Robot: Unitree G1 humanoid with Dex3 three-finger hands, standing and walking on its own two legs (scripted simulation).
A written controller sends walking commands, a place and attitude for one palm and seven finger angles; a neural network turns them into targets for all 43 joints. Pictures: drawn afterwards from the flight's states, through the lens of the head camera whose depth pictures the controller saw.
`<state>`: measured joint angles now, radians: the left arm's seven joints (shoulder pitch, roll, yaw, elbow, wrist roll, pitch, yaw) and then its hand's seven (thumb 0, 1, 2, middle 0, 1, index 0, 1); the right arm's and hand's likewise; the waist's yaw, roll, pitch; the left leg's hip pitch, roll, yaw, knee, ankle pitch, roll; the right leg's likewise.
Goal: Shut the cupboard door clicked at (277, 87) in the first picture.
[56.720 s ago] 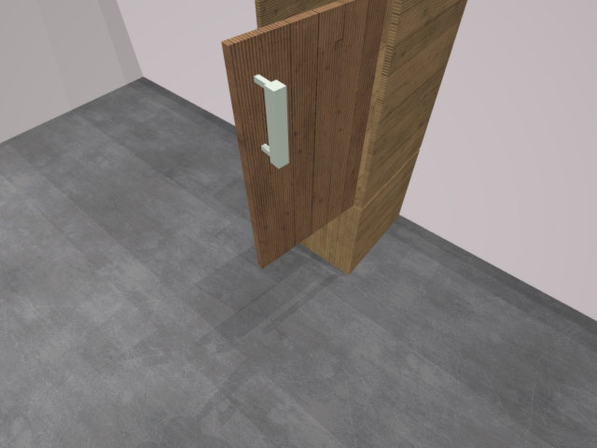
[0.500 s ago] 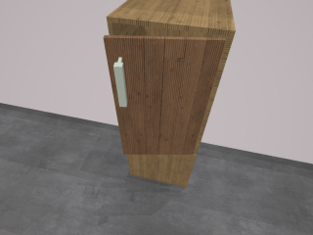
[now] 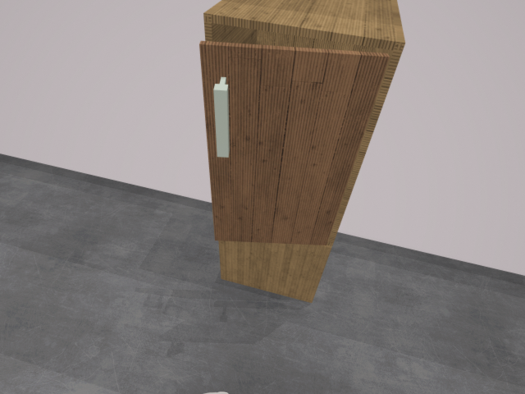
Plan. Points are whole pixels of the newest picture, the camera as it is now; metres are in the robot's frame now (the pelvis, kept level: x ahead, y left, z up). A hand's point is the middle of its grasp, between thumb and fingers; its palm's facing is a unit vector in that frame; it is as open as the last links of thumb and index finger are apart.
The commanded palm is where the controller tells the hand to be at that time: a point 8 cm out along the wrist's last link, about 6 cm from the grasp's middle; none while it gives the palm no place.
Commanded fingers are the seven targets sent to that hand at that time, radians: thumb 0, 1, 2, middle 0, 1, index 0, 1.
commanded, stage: come to a stop and stand still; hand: left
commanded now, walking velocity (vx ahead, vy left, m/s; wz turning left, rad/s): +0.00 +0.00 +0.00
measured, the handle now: (223, 117) +0.61 +0.12 +0.12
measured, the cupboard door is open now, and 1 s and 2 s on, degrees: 14 14 14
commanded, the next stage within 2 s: look again from close up in 1.56 s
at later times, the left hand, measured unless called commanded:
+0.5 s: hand out of the picture -0.07 +0.19 -0.16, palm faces -0.04 -0.98 -0.18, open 7.4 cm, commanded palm none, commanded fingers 0.00 0.90 0.90 -0.20 -0.30 -0.20 -0.30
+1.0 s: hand out of the picture +0.01 +0.20 -0.16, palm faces -0.06 -0.97 -0.22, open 7.3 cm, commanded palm none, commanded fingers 0.00 0.90 0.90 -0.20 -0.30 -0.20 -0.30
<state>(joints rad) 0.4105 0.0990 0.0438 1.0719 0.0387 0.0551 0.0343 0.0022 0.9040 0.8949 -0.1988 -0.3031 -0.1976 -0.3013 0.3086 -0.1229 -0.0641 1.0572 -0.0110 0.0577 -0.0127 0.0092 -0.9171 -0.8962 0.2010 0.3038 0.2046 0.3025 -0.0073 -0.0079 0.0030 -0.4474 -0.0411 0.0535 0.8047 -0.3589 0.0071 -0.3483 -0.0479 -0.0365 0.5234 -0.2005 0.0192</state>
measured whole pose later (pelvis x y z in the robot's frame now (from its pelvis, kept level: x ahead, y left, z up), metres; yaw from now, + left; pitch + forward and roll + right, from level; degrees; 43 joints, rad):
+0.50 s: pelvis -0.05 +0.02 +0.01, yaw -5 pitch -1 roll -2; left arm 0.40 0.13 0.03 1.07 0.02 0.02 0.03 0.00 0.91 0.90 -0.20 -0.30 -0.20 -0.30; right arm 0.36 -0.16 -0.05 1.08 -0.02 0.04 -0.01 0.01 -0.92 -0.90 0.20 0.30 0.20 0.30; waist -0.03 0.03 0.01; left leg -0.46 0.01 0.06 0.81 -0.30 -0.01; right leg -0.01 0.04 -0.06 0.34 -0.31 -0.03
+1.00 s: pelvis -0.02 +0.02 +0.01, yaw -5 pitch +0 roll +1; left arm 0.26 0.15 0.03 1.06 0.02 0.01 0.03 0.01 0.92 0.90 -0.20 -0.30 -0.20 -0.30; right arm 0.21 -0.15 -0.03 1.11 -0.01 0.01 -0.04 0.02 -0.94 -0.90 0.20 0.30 0.21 0.30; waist -0.01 0.00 0.05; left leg -0.26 0.02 0.12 0.47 -0.22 0.02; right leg -0.18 -0.02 -0.05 0.49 -0.33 -0.01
